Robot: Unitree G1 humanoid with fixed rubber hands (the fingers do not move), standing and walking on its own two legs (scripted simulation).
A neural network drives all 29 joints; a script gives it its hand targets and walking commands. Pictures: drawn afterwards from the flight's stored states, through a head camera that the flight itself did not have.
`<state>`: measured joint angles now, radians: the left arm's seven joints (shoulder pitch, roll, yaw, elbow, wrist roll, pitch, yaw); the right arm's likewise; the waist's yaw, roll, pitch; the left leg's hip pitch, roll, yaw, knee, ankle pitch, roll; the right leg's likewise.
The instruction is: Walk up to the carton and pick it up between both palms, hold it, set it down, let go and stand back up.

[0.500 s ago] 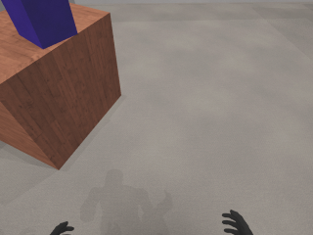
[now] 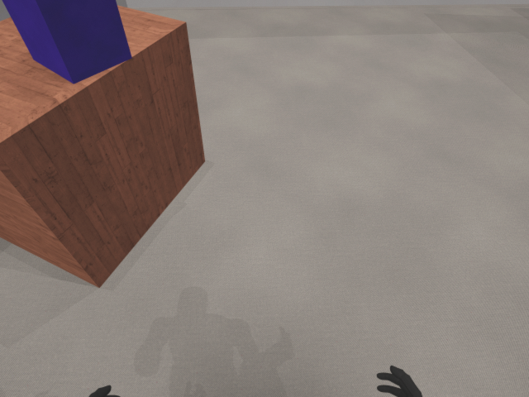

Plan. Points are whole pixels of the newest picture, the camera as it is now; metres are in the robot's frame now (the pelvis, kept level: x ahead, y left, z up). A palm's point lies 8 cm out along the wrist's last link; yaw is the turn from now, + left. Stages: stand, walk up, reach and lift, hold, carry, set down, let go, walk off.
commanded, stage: stand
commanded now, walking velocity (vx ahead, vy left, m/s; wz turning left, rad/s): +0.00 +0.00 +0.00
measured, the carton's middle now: (65, 15) +1.03 +0.56 +0.09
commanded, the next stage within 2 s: walk up in 1.70 s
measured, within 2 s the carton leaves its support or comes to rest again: neither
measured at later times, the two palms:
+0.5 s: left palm out of the picture +0.07 +0.27 -0.12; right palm out of the picture +0.10 -0.24 -0.11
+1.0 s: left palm out of the picture +0.04 +0.26 -0.11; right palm out of the picture +0.07 -0.25 -0.12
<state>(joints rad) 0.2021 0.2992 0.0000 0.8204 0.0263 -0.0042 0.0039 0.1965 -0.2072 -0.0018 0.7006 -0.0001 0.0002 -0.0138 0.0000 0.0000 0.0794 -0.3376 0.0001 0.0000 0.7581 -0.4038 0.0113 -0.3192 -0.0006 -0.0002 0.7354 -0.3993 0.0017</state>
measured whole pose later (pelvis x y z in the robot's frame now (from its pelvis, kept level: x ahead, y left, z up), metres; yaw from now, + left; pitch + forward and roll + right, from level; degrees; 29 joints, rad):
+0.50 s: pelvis -0.02 +0.00 +0.00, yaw +0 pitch -2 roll +0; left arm 0.20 0.30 0.00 0.90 0.03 -0.01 0.00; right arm 0.19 -0.21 0.00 0.77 0.00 0.00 -0.01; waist 0.00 0.00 0.07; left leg -0.33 0.00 0.00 0.75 -0.38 0.01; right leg -0.32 0.00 0.00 0.74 -0.38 0.00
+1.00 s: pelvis -0.03 -0.02 +0.00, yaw +0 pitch -3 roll +1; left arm 0.20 0.30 0.00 0.98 0.03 -0.02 0.00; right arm 0.19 -0.21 0.00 0.87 0.00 0.00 -0.01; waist 0.00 0.00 0.07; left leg -0.30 0.00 0.00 0.69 -0.33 0.00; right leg -0.31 0.00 0.00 0.72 -0.35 -0.01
